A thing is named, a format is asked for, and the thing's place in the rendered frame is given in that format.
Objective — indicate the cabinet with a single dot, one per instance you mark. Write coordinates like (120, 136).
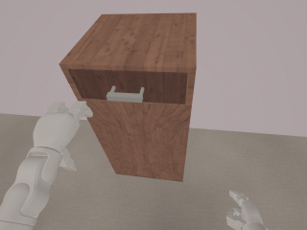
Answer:
(140, 139)

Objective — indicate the left robot forearm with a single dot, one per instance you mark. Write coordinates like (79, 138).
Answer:
(30, 192)

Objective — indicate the robot right hand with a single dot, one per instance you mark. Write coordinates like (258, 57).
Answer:
(239, 219)

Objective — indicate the drawer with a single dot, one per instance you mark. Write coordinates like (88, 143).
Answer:
(159, 87)

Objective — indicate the robot left hand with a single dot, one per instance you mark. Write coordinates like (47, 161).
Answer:
(57, 128)

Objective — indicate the handle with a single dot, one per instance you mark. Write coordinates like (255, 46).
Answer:
(125, 97)

